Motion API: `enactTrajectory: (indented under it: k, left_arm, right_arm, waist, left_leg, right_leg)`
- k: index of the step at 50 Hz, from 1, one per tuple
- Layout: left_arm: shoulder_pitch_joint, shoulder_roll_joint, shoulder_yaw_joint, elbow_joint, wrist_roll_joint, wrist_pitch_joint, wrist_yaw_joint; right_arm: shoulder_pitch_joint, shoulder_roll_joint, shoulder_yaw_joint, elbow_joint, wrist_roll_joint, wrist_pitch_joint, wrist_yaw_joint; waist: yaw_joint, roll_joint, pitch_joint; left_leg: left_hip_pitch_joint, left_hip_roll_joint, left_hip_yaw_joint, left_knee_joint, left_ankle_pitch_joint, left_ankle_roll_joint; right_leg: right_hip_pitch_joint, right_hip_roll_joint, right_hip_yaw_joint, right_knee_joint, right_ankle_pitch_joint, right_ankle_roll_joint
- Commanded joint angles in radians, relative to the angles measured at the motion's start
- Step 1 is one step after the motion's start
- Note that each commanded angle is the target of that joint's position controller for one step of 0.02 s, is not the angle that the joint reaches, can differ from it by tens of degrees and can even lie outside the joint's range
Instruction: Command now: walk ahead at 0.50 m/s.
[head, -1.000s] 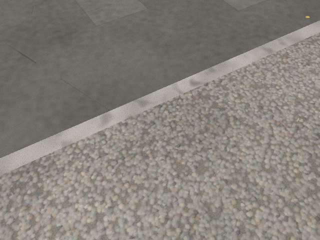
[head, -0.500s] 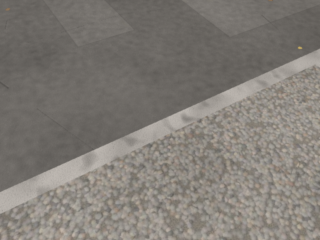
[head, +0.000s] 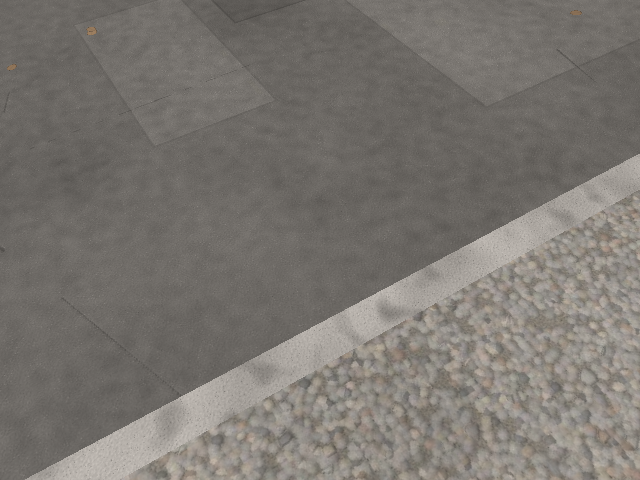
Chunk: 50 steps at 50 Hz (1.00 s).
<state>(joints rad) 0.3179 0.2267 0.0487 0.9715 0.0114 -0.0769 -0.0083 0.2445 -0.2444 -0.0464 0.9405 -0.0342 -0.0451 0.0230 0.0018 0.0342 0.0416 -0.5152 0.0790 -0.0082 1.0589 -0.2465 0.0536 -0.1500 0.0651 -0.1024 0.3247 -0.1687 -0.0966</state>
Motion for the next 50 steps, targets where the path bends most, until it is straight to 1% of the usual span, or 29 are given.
enactTrajectory:
  k: [1, 6, 11, 13, 14, 15, 16, 17, 18, 19, 20, 21, 22, 24, 26, 28, 32, 37, 40, 41, 42, 43, 44, 45, 46, 47, 48, 49, 50]
  left_arm:
    - [0.038, 0.108, 0.018, -0.020, -0.004, -0.025, 0.001]
    - [0.114, 0.106, 0.013, 0.013, -0.004, -0.023, 0.003]
    - [0.176, 0.116, 0.013, 0.050, 0.009, -0.015, 0.017]
    - [0.163, 0.125, 0.016, 0.056, 0.013, -0.010, 0.023]
    - [0.140, 0.136, 0.018, 0.053, 0.014, -0.008, 0.025]
    - [0.117, 0.141, 0.019, 0.050, 0.012, -0.005, 0.022]
    - [0.109, 0.122, 0.012, 0.037, 0.003, -0.007, 0.019]
    - [0.193, 0.018, -0.014, -0.002, -0.038, -0.009, 0.009]
    - [0.204, 0.074, 0.006, 0.016, -0.025, -0.001, 0.017]
    - [0.128, 0.114, 0.022, 0.006, -0.010, 0.007, 0.019]
    - [0.077, 0.090, 0.020, -0.004, -0.007, 0.006, 0.012]
    - [0.062, 0.067, 0.020, -0.002, -0.004, 0.013, 0.006]
    - [0.065, 0.058, 0.022, -0.004, 0.012, 0.027, 0.000]
    - [0.069, 0.031, 0.022, -0.005, 0.019, 0.052, -0.014]
    - [0.017, 0.024, 0.023, -0.029, 0.017, 0.065, -0.022]
    - [-0.052, 0.025, 0.023, -0.057, 0.017, 0.071, -0.028]
    - [-0.200, 0.012, 0.011, -0.116, 0.016, 0.067, -0.042]
    - [-0.328, 0.018, 0.002, -0.178, 0.024, 0.064, -0.053]
    - [-0.282, 0.043, 0.014, -0.177, 0.027, 0.064, -0.047]
    - [-0.220, 0.057, 0.022, -0.162, 0.027, 0.063, -0.042]
    - [-0.126, 0.077, 0.034, -0.137, 0.027, 0.058, -0.036]
    - [0.022, 0.112, 0.055, -0.092, 0.035, 0.048, -0.025]
    - [0.116, 0.224, 0.089, -0.080, 0.047, 0.046, -0.009]
    - [0.068, 0.300, 0.103, -0.103, 0.021, 0.057, -0.007]
    - [0.060, 0.275, 0.096, -0.100, 0.006, 0.068, -0.001]
    - [0.010, 0.227, 0.083, -0.097, 0.000, 0.066, 0.006]
    - [-0.039, 0.178, 0.071, -0.101, -0.001, 0.059, 0.009]
    - [-0.070, 0.150, 0.061, -0.105, -0.010, 0.051, 0.014]
    - [-0.085, 0.135, 0.054, -0.111, -0.013, 0.040, 0.015]
  right_arm:
    - [-0.001, -0.039, -0.007, -0.042, -0.002, 0.010, 0.008]
    - [-0.190, -0.017, 0.008, -0.101, 0.009, 0.004, 0.011]
    - [-0.286, -0.036, 0.008, -0.141, 0.009, -0.004, 0.006]
    - [-0.266, -0.050, 0.001, -0.145, 0.009, -0.014, 0.001]
    - [-0.199, -0.062, -0.006, -0.127, 0.008, -0.020, -0.004]
    - [-0.062, -0.077, -0.017, -0.083, 0.004, -0.031, -0.013]
    - [0.118, -0.126, -0.036, -0.030, -0.014, -0.045, -0.025]
    - [0.249, -0.247, -0.066, -0.021, -0.040, -0.048, -0.037]
    - [0.220, -0.234, -0.068, -0.024, -0.011, -0.031, -0.028]
    - [0.105, -0.172, -0.051, -0.042, 0.005, -0.024, -0.025]
    - [0.021, -0.103, -0.033, -0.057, 0.009, -0.029, -0.023]
    - [-0.011, -0.066, -0.023, -0.055, 0.010, -0.035, -0.024]
    - [-0.017, -0.045, -0.017, -0.044, 0.015, -0.042, -0.029]
    - [0.014, -0.042, -0.016, -0.029, 0.017, -0.060, -0.033]
    - [0.045, -0.060, -0.021, -0.015, 0.023, -0.074, -0.034]
    - [0.077, -0.061, -0.022, -0.003, 0.019, -0.077, -0.035]
    - [0.113, -0.057, -0.018, 0.013, 0.017, -0.077, -0.039]
    - [0.194, -0.090, -0.026, 0.043, 0.014, -0.063, -0.052]
    - [0.184, -0.121, -0.034, 0.043, 0.010, -0.044, -0.061]
    - [0.177, -0.138, -0.039, 0.040, 0.008, -0.034, -0.062]
    - [0.172, -0.153, -0.044, 0.034, 0.009, -0.023, -0.059]
    - [0.156, -0.157, -0.045, 0.020, 0.013, -0.016, -0.053]
    - [0.165, -0.093, -0.030, -0.027, 0.026, -0.018, -0.045]
    - [0.123, -0.068, -0.030, -0.103, 0.027, -0.031, -0.026]
    - [-0.006, -0.112, -0.035, -0.128, 0.018, -0.042, -0.021]
    - [-0.016, -0.093, -0.027, -0.135, 0.029, -0.056, -0.018]
    - [0.013, -0.089, -0.028, -0.116, 0.027, -0.059, -0.022]
    - [0.024, -0.090, -0.030, -0.114, 0.006, -0.045, -0.024]
    - [0.051, -0.081, -0.027, -0.107, -0.010, -0.025, -0.022]
  waist:
    - [-0.020, -0.085, 0.034]
    - [0.027, -0.090, 0.055]
    - [0.049, -0.099, 0.067]
    - [0.026, -0.099, 0.059]
    - [-0.007, -0.104, 0.028]
    - [-0.068, -0.084, -0.041]
    - [-0.132, -0.038, -0.154]
    - [-0.127, 0.156, -0.325]
    - [-0.114, 0.160, -0.367]
    - [-0.070, 0.059, -0.203]
    - [-0.047, 0.020, -0.093]
    - [-0.025, 0.025, -0.034]
    - [0.000, 0.049, -0.004]
    - [0.018, 0.044, -0.005]
    - [0.026, 0.036, 0.008]
    - [0.020, 0.032, 0.026]
    - [-0.002, 0.028, 0.060]
    - [-0.036, 0.029, 0.073]
    - [0.001, 0.061, 0.028]
    - [0.029, 0.070, -0.009]
    - [0.064, 0.069, -0.066]
    - [0.135, 0.022, -0.145]
    - [0.154, -0.120, -0.248]
    - [0.095, -0.258, -0.297]
    - [0.116, -0.080, -0.199]
    - [0.079, -0.048, -0.097]
    - [0.027, 0.007, -0.036]
    - [-0.006, 0.006, -0.019]
    - [-0.026, -0.013, -0.034]
  left_leg:
    - [-0.100, 0.043, 0.013, -0.070, 0.103, -0.029]
    - [-0.101, 0.020, 0.060, -0.338, 0.243, -0.043]
    - [-0.096, -0.012, 0.073, -0.466, 0.203, -0.005]
    - [-0.031, -0.035, 0.072, -0.506, 0.127, 0.019]
    - [0.064, -0.063, 0.078, -0.533, 0.085, 0.032]
    - [0.235, -0.093, 0.093, -0.598, 0.101, 0.051]
    - [0.504, -0.024, 0.024, -0.616, 0.117, 0.083]
    - [0.850, 0.291, -0.379, -0.654, -0.007, 0.179]
    - [0.831, 0.378, -0.618, -0.778, -0.049, 0.214]
    - [0.681, 0.332, -0.473, -0.798, -0.115, 0.182]
    - [0.538, 0.291, -0.349, -0.844, -0.092, 0.156]
    - [0.446, 0.246, -0.245, -0.881, -0.039, 0.117]
    - [0.382, 0.210, -0.162, -0.901, 0.020, 0.089]
    - [0.353, 0.192, -0.075, -0.917, 0.119, 0.080]
    - [0.368, 0.186, -0.003, -0.932, 0.184, 0.082]
    - [0.390, 0.177, 0.055, -0.939, 0.228, 0.082]
    - [0.417, 0.150, 0.160, -0.934, 0.324, 0.076]
    - [0.562, 0.193, 0.233, -0.882, 0.502, 0.071]
    - [0.640, 0.205, 0.280, -0.722, 0.888, 0.058]
    - [0.652, 0.207, 0.288, -0.611, 1.000, 0.057]
    - [0.636, 0.207, 0.289, -0.451, 1.010, 0.056]
    - [0.525, 0.189, 0.304, -0.211, 0.861, 0.028]
    - [0.213, 0.121, 0.302, 0.129, 0.376, -0.016]
    - [-0.135, -0.108, 0.143, 0.416, -0.311, -0.066]
    - [-0.247, -0.039, -0.005, 0.406, -0.219, -0.054]
    - [-0.241, 0.002, -0.009, 0.328, -0.121, -0.046]
    - [-0.176, 0.036, -0.011, 0.224, -0.078, -0.045]
    - [-0.116, 0.050, -0.016, 0.164, -0.069, -0.058]
    - [-0.060, 0.057, -0.019, 0.126, -0.059, -0.071]
  right_leg:
    - [0.002, -0.264, 0.212, -0.231, 0.141, -0.121]
    - [0.066, -0.235, 0.143, -0.224, 0.258, -0.100]
    - [0.219, -0.285, 0.140, -0.165, 0.392, -0.098]
    - [0.248, -0.299, 0.156, -0.091, 0.527, -0.088]
    - [0.243, -0.294, 0.155, -0.013, 0.652, -0.076]
    - [0.213, -0.262, 0.137, 0.139, 0.715, -0.060]
    - [0.068, -0.210, 0.109, 0.359, 0.571, -0.040]
    - [-0.275, -0.078, 0.036, 0.730, 0.095, 0.011]
    - [-0.408, -0.006, 0.109, 0.905, -0.349, 0.005]
    - [-0.453, -0.077, 0.161, 0.941, -0.276, -0.007]
    - [-0.448, -0.117, 0.159, 0.905, -0.195, -0.006]
    - [-0.418, -0.144, 0.154, 0.859, -0.152, -0.005]
    - [-0.386, -0.160, 0.152, 0.829, -0.128, 0.004]
    - [-0.368, -0.162, 0.138, 0.829, -0.090, 0.017]
    - [-0.432, -0.173, 0.128, 0.809, -0.026, 0.028]
    - [-0.498, -0.181, 0.117, 0.763, 0.045, 0.037]
    - [-0.509, -0.166, 0.067, 0.533, 0.169, 0.046]
    - [-0.474, -0.131, -0.021, 0.346, 0.135, 0.000]
    - [-0.370, -0.056, -0.070, 0.313, -0.007, -0.057]
    - [-0.301, -0.019, -0.082, 0.305, -0.065, -0.080]
    - [-0.196, 0.016, -0.081, 0.270, -0.097, -0.106]
    - [0.015, 0.025, -0.039, 0.175, -0.064, -0.141]
    - [0.298, -0.215, 0.299, 0.135, -0.186, -0.227]
    - [0.453, -0.413, 0.834, -0.026, -0.120, -0.357]
    - [0.398, -0.389, 0.720, -0.060, -0.063, -0.319]
    - [0.272, -0.369, 0.594, -0.069, 0.017, -0.285]
    - [0.156, -0.314, 0.500, -0.082, 0.136, -0.236]
    - [0.082, -0.264, 0.428, -0.089, 0.222, -0.209]
    - [0.042, -0.232, 0.383, -0.094, 0.274, -0.198]
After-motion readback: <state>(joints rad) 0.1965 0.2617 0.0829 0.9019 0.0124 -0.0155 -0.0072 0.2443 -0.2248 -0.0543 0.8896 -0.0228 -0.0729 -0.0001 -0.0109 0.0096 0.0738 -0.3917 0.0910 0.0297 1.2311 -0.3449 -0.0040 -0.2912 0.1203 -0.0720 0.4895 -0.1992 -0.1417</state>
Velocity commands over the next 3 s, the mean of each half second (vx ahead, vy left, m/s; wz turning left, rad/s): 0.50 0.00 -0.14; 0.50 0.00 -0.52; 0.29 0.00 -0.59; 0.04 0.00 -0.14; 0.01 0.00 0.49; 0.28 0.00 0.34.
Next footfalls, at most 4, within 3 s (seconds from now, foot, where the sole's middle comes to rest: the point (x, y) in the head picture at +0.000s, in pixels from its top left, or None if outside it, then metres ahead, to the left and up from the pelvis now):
0.32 left None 0.34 0.13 -0.78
0.86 right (394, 440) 0.58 -0.10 -0.78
1.38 left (387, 314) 0.90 -0.11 -0.78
1.80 right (445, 391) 0.69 -0.22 -0.78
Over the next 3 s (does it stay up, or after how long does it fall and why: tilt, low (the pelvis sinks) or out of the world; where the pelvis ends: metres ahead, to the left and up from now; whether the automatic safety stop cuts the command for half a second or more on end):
stays up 0.84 -0.14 0.00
